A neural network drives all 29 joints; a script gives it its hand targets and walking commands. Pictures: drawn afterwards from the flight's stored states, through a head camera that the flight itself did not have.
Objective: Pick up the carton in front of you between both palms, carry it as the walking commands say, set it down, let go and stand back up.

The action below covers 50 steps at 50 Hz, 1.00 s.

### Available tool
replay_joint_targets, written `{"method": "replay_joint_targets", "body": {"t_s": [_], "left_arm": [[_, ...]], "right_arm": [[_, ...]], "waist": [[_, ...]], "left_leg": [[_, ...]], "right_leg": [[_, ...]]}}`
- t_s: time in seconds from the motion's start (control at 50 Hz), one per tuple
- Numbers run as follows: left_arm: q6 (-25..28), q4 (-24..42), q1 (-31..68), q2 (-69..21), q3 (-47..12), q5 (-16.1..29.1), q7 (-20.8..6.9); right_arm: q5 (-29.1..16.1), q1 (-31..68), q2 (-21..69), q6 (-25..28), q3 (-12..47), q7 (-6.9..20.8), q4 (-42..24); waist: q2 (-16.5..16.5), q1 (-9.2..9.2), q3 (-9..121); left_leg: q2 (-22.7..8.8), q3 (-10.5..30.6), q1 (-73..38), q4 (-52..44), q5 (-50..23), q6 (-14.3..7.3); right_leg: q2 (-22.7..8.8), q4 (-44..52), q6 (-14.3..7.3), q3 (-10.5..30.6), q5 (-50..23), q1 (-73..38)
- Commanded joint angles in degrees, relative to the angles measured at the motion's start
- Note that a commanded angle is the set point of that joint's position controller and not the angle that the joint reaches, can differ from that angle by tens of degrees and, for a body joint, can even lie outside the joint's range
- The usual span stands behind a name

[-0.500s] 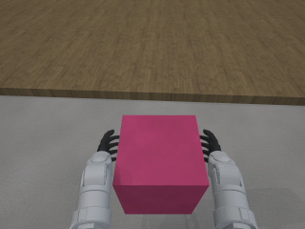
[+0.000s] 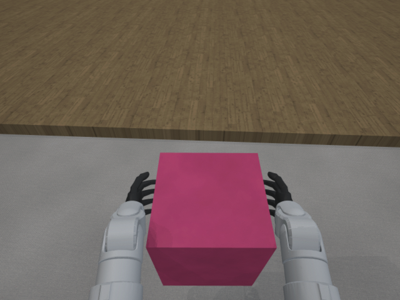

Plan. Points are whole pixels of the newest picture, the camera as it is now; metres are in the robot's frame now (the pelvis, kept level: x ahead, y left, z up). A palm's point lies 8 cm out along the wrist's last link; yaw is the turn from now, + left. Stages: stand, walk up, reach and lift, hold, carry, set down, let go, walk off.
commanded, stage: hold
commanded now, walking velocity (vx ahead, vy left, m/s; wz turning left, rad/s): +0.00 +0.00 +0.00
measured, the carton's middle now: (208, 222) +0.29 +0.00 -0.02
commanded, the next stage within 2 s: carry in 1.12 s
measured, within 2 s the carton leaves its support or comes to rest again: neither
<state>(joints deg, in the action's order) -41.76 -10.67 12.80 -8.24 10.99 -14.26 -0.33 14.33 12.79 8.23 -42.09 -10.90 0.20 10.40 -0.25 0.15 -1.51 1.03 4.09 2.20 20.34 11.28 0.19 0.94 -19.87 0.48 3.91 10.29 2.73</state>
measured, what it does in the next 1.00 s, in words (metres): stands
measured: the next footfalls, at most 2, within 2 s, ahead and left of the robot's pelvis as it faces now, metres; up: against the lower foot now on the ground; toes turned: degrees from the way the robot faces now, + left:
right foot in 1.62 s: +0.24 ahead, -0.09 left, +0.00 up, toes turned -9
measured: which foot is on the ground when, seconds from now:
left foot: down 0.00-1.00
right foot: down 0.00-1.00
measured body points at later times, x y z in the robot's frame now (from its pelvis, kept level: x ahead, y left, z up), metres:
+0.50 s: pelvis -0.01 +0.00 +0.00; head -0.05 +0.00 +0.45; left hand +0.29 +0.15 +0.04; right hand +0.29 -0.15 +0.04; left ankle +0.01 +0.12 -0.75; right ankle +0.02 -0.13 -0.75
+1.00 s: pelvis +0.00 +0.00 +0.00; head -0.04 +0.00 +0.45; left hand +0.29 +0.15 +0.04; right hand +0.29 -0.15 +0.04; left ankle +0.01 +0.12 -0.75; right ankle +0.02 -0.13 -0.75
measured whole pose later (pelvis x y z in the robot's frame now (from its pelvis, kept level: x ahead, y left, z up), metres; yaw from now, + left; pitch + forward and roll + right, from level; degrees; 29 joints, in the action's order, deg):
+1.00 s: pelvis +0.00 +0.00 +0.00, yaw +0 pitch -8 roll +0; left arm -44.0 -10.5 13.5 -8.4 11.4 -15.1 -0.9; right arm 14.9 13.5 8.4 -44.3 -11.1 0.5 10.3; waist -0.2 0.1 -2.5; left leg 1.0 4.2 1.4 20.7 11.4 0.3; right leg 1.0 -20.3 0.4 3.9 10.5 2.0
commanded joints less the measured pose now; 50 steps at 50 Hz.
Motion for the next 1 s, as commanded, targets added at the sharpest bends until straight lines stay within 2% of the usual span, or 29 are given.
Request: {"method": "replay_joint_targets", "body": {"t_s": [0.0, 0.08, 0.32, 0.74, 0.98], "left_arm": [[-0.02, 2.87, 24.54, -50.60, -29.72, 12.85, -11.96], [-0.56, 1.01, 27.06, -50.21, -28.06, 12.04, -12.28], [0.19, -1.27, 33.01, -51.70, -28.02, 12.11, -12.92], [-0.20, 2.11, 27.87, -50.73, -28.93, 12.68, -12.61], [-0.30, 3.40, 26.65, -50.63, -29.63, 13.13, -12.39]], "right_arm": [[-13.27, 24.61, 50.14, 0.13, 30.10, 12.18, -2.87], [-12.38, 27.28, 49.76, -0.31, 28.34, 12.54, -0.99], [-12.36, 33.16, 51.73, 0.34, 28.43, 12.97, 1.19], [-13.19, 27.72, 51.38, -0.13, 29.36, 12.26, -2.05], [-13.57, 26.58, 50.78, -0.19, 29.96, 12.20, -3.44]], "waist": [[0.02, 0.01, 11.59], [-0.08, 0.10, 8.18], [0.12, -0.09, 10.70], [0.18, -0.09, 12.27], [0.00, -0.05, 12.04]], "left_leg": [[4.08, 0.57, -1.55, -3.07, -11.17, 0.05], [3.82, 0.15, 0.37, -3.50, -4.53, -0.20], [3.66, -0.03, 0.97, -2.33, -1.00, -0.42], [4.09, 0.23, -1.24, -2.40, -9.62, -0.13], [4.10, 0.41, -1.20, -2.41, -10.04, -0.07]], "right_leg": [[4.43, 2.20, 0.05, 0.46, -10.34, -4.18], [4.21, 2.51, -0.37, -0.03, -4.05, -2.29], [3.93, 1.41, -0.38, -0.18, -0.92, -1.91], [4.12, 1.62, 0.10, 0.26, -9.60, -4.48], [4.38, 1.61, 0.07, 0.27, -9.50, -4.19]]}}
